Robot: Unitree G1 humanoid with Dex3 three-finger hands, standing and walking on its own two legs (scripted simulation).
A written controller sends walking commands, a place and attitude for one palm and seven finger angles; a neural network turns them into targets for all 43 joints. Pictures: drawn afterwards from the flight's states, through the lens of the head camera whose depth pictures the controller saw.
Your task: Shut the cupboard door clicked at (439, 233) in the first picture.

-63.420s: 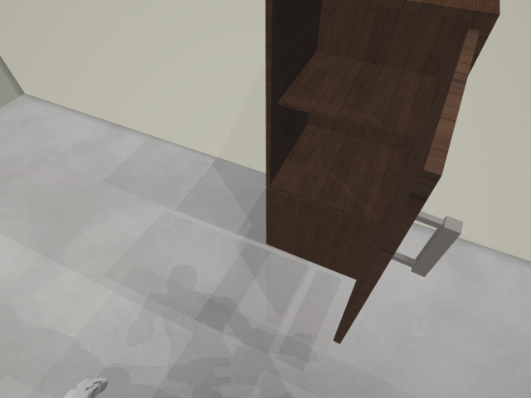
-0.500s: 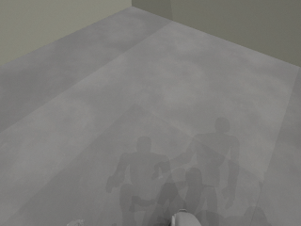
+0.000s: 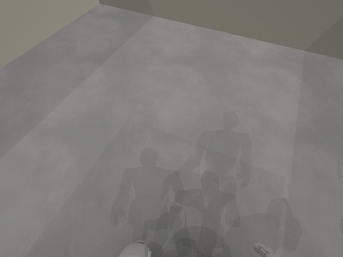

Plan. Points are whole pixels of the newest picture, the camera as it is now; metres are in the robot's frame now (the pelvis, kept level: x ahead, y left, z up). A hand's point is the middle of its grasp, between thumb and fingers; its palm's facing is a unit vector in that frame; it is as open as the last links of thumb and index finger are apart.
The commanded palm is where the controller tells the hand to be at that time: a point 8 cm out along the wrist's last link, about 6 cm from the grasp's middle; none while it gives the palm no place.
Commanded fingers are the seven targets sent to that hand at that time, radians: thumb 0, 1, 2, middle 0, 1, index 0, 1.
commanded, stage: turn to face it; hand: left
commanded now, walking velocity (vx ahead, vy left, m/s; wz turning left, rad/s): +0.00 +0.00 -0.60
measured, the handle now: out of the picture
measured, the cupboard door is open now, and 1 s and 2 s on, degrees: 16 16 16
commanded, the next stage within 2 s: none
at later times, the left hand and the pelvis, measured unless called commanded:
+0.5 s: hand (113, 221) +0.22 +0.19 -0.16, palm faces -0.32 -0.90 -0.28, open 7.4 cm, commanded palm none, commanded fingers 0.00 0.90 0.90 -0.20 -0.30 -0.20 -0.30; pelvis +0.04 +0.01 -0.02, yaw -19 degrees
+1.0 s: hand (132, 201) +0.28 +0.15 -0.17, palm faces -0.56 -0.80 -0.20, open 7.4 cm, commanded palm none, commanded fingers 0.00 0.90 0.90 -0.20 -0.30 -0.20 -0.30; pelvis +0.08 +0.03 +0.00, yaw -37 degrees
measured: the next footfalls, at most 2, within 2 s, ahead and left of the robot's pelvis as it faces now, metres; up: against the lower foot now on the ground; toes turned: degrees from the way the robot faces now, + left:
left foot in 0.10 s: +0.09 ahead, +0.15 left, +0.00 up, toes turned -4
right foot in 0.48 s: +0.03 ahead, -0.11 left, +0.00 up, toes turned -23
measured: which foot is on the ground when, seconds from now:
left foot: up 0.00-0.08, down 0.10-0.46, up 0.48-0.78, down 0.80-1.00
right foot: down 0.00-0.08, up 0.10-0.46, down 0.48-0.80, up 0.82-1.00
